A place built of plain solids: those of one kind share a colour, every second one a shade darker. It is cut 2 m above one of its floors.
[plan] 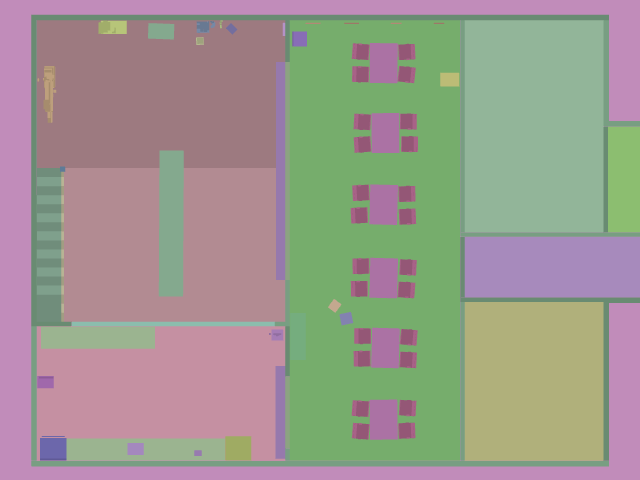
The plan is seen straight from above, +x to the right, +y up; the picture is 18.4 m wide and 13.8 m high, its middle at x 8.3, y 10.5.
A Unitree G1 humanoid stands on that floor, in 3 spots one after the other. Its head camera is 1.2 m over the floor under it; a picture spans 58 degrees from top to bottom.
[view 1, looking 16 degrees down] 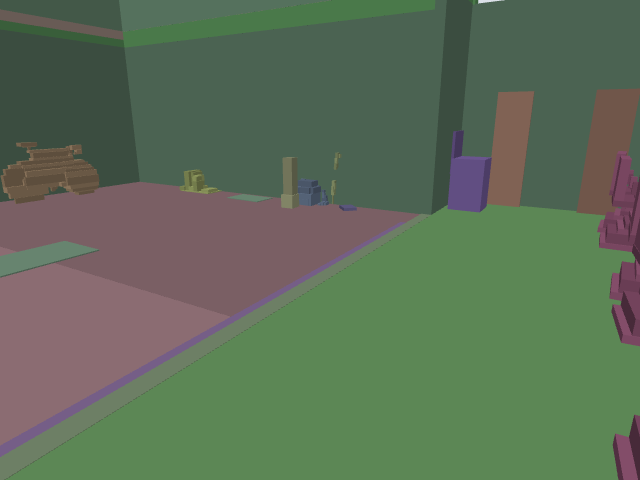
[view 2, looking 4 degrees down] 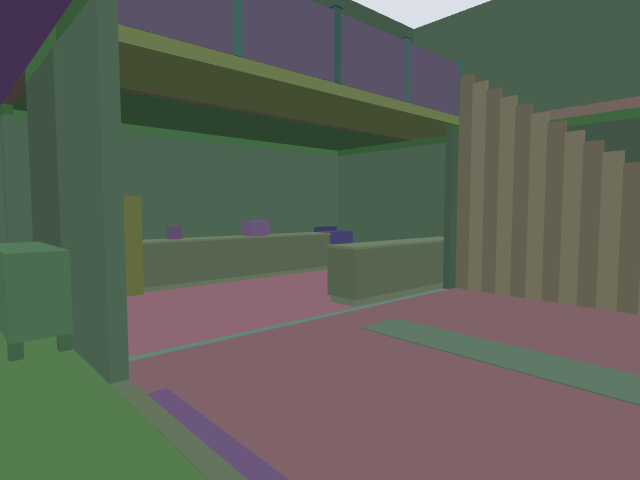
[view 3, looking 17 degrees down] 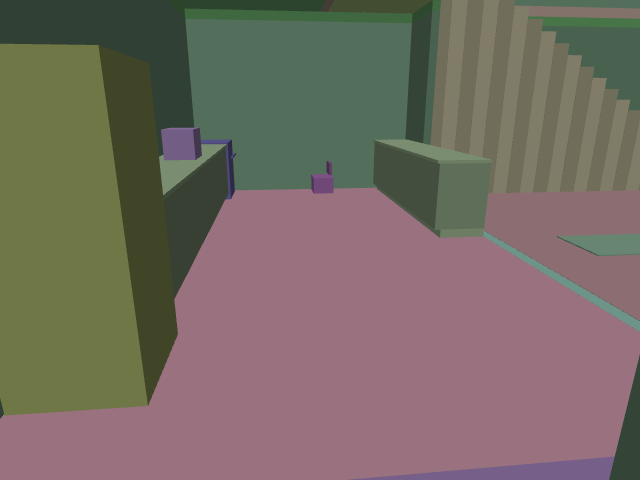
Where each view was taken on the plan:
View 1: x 8.97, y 10.32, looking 121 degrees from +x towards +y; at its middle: floor_doma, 5.37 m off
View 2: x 8.30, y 12.48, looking -132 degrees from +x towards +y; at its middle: counter_run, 10.41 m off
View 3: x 8.30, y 5.54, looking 174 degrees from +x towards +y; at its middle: floor_kitchen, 5.06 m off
